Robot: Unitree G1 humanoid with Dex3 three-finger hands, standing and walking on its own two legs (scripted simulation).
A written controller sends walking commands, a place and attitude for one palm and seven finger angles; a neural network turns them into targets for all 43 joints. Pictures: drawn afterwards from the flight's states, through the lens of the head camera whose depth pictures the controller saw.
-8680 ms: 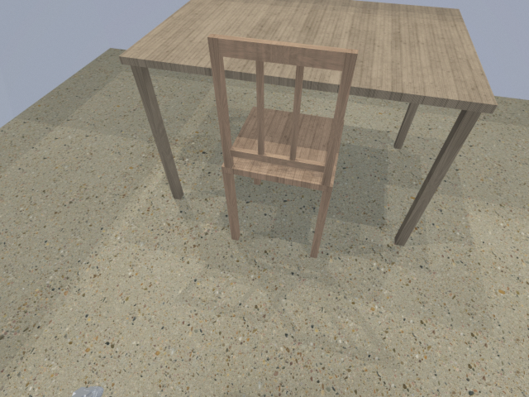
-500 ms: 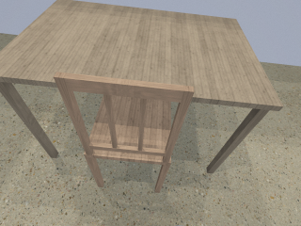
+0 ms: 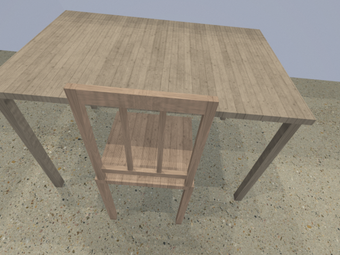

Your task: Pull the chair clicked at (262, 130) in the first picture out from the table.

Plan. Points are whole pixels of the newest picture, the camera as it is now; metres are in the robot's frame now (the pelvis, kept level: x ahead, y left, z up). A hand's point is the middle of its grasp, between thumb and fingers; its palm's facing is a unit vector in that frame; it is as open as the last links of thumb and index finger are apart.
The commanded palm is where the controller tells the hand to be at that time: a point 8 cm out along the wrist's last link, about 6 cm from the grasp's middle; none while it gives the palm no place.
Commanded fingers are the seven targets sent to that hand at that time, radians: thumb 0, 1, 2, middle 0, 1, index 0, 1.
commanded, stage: come to a stop and stand still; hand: left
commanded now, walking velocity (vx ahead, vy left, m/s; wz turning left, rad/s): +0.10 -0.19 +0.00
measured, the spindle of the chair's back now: (127, 142) +0.45 +0.16 -0.05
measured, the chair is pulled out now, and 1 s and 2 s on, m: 0.00 0.00 0.00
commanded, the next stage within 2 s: look again from close up in 0.28 s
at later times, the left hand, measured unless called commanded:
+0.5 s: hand out of the picture +0.01 +0.16 -0.15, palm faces -0.01 -0.97 -0.23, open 7.3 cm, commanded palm none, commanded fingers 0.00 0.90 0.90 -0.20 -0.30 -0.20 -0.30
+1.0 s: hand out of the picture +0.01 +0.12 -0.15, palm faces +0.02 -0.98 -0.22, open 7.3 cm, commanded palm none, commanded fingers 0.00 0.90 0.90 -0.20 -0.30 -0.20 -0.30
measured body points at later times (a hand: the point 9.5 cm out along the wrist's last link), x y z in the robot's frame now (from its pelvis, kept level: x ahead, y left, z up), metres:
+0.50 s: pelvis +0.00 -0.01 +0.02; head +0.01 -0.03 +0.47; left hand +0.02 +0.21 -0.13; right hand +0.00 -0.23 -0.15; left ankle -0.01 +0.08 -0.72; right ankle +0.02 -0.10 -0.72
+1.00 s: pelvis +0.02 -0.05 +0.02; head +0.02 -0.07 +0.47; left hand +0.01 +0.17 -0.13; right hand +0.00 -0.26 -0.15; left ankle -0.01 +0.08 -0.72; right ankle +0.02 -0.10 -0.72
